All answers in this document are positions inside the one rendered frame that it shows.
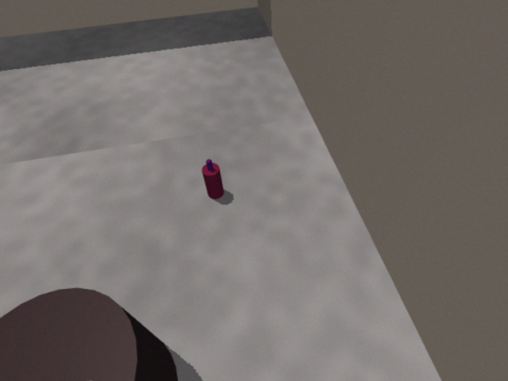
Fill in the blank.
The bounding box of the bottle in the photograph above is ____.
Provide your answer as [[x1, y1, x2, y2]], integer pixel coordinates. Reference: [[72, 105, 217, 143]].
[[202, 159, 224, 199]]

